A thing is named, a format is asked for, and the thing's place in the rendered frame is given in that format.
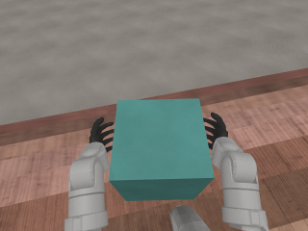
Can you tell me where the carton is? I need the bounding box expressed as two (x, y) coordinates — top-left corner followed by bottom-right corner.
(109, 98), (215, 201)

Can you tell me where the robot right forearm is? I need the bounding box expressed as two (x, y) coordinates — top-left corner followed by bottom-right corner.
(211, 137), (270, 231)

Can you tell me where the robot left hand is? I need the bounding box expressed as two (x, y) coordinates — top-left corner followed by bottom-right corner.
(89, 116), (115, 152)

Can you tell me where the robot right hand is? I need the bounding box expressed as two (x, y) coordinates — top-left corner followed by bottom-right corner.
(203, 112), (228, 150)

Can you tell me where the robot left forearm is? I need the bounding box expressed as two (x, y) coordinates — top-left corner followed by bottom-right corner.
(64, 141), (110, 231)

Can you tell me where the right robot thigh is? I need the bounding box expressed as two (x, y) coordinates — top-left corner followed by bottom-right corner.
(169, 205), (211, 231)

